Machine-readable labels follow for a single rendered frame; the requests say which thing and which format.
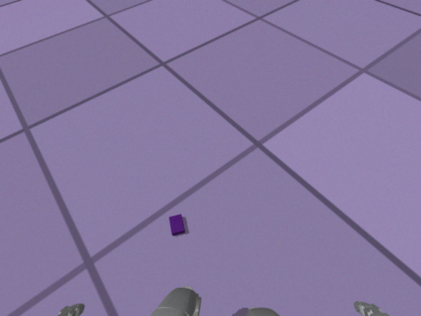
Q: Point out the small box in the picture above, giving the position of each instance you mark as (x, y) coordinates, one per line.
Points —
(177, 225)

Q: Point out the left robot hand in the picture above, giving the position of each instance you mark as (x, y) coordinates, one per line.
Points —
(74, 310)

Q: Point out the right robot hand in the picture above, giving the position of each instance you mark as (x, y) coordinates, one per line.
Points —
(368, 310)

